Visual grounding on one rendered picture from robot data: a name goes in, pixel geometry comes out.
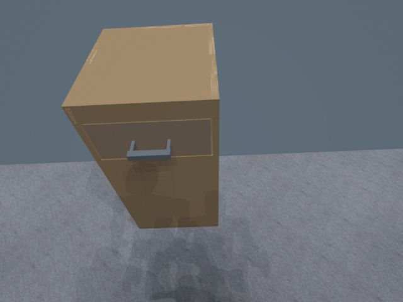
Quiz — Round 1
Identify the cabinet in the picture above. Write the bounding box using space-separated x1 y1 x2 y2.
61 23 220 229

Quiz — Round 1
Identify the handle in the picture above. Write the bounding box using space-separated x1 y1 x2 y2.
127 139 171 161

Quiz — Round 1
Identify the drawer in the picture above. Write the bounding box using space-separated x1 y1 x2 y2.
82 118 212 159

